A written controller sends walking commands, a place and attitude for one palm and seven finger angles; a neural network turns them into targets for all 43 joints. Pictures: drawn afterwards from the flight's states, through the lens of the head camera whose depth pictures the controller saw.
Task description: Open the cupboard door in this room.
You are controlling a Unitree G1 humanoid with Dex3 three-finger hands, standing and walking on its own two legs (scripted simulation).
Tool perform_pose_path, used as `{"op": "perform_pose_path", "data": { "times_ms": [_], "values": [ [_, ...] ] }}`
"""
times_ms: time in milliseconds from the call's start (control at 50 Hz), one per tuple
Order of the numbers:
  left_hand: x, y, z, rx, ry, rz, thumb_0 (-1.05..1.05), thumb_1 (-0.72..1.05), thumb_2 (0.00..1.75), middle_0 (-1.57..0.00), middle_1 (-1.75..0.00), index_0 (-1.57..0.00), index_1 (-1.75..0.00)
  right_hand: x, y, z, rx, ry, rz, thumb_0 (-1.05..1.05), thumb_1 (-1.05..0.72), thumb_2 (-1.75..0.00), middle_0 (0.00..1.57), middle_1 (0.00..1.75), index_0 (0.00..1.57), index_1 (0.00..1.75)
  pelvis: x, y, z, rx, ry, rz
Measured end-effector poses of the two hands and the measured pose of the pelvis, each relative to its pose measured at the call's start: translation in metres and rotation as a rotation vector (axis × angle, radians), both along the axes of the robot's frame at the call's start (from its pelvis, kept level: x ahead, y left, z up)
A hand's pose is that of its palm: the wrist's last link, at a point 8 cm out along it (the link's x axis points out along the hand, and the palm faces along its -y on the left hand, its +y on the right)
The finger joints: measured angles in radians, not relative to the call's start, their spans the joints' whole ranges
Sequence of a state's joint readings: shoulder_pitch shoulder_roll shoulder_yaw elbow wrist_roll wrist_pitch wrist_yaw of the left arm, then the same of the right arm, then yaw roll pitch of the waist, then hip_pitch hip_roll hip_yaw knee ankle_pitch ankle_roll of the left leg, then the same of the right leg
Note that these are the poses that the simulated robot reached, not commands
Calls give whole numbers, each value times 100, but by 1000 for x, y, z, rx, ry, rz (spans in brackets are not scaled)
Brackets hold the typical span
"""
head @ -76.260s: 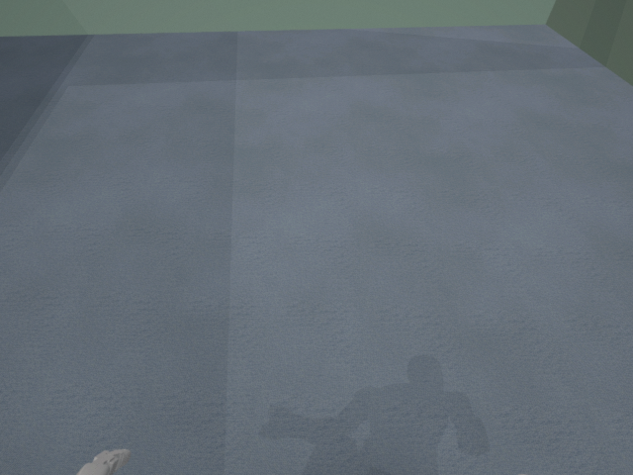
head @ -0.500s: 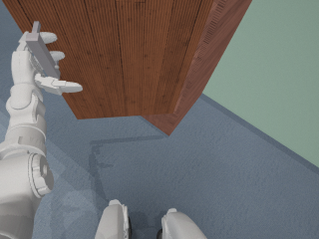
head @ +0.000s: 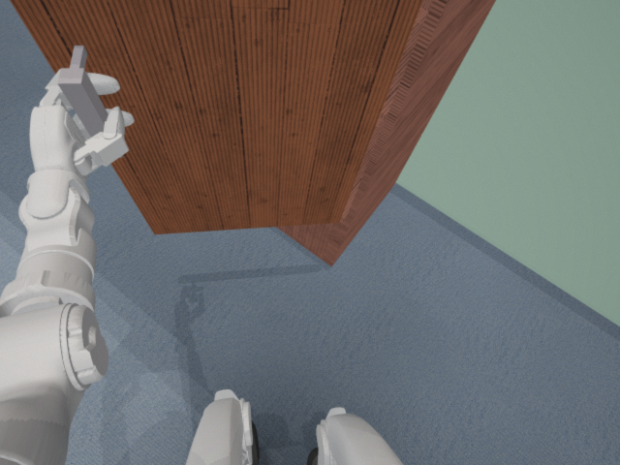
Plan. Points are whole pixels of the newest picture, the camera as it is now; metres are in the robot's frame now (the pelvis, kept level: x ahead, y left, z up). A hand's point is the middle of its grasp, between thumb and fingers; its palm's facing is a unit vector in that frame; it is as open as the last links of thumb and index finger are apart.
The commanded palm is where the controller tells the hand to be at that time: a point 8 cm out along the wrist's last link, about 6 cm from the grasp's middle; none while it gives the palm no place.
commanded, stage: close the thumb around the handle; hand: left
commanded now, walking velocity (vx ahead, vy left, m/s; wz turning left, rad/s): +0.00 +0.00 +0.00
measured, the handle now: (97, 105) +0.55 +0.24 +0.07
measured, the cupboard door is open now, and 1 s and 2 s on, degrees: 43 74 83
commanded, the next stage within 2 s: pull the door open along its arc in 0.08 s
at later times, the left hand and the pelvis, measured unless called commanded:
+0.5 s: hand (118, 160) +0.47 +0.20 +0.06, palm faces +0.10 -0.99 +0.00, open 5.7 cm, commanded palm +0.42 +0.24 +0.06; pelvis +0.01 +0.00 +0.01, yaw -1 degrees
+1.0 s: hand (184, 277) +0.32 +0.12 +0.07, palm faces +0.37 -0.93 +0.01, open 6.0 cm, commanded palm +0.26 +0.18 +0.06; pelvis +0.00 -0.02 +0.02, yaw +2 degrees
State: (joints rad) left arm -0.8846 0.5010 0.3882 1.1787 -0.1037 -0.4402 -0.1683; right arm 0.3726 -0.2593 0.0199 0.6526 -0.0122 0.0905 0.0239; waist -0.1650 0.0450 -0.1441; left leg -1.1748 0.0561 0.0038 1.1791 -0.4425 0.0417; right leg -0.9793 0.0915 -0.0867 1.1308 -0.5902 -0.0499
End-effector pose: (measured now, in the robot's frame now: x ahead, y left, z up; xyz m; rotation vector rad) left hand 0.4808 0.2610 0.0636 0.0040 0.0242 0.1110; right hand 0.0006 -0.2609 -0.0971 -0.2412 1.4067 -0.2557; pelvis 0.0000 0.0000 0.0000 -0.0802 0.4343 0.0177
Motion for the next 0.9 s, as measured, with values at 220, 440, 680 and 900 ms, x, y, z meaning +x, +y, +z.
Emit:
{"op": "perform_pose_path", "data": {
  "times_ms": [220, 440, 680, 900],
  "values": [
    [0, 0, 0, -5, 0, 2, 1, 74, 81, -36, -134, -37, -135, -7, 1, 2, -6, 11, -7, 1, -91, -90, 21, 30, 20, 30, -2, 1, 0, -1, -2, -2],
    [-20, -4, 0, -5, -7, -4, 1, 74, 78, -36, -134, -37, -135, 0, 3, 5, 18, -16, -28, 1, -91, -90, 20, 30, 20, 30, 3, 2, 8, 11, -21, -18],
    [-107, -31, -2, -37, -32, 3, 2, 69, 72, -37, -135, -37, -135, 75, 9, 19, 74, -239, 40, 1, -91, -90, 20, 30, 20, 30, 14, 1, 24, 36, -92, -28],
    [-177, -82, 0, -19, -66, 249, 3, 65, 72, -39, -135, -39, -135, 159, 24, 22, 139, -467, 223, 1, -91, -90, 20, 30, 20, 29, 2, -12, 17, 64, -144, -2]
  ]
}}
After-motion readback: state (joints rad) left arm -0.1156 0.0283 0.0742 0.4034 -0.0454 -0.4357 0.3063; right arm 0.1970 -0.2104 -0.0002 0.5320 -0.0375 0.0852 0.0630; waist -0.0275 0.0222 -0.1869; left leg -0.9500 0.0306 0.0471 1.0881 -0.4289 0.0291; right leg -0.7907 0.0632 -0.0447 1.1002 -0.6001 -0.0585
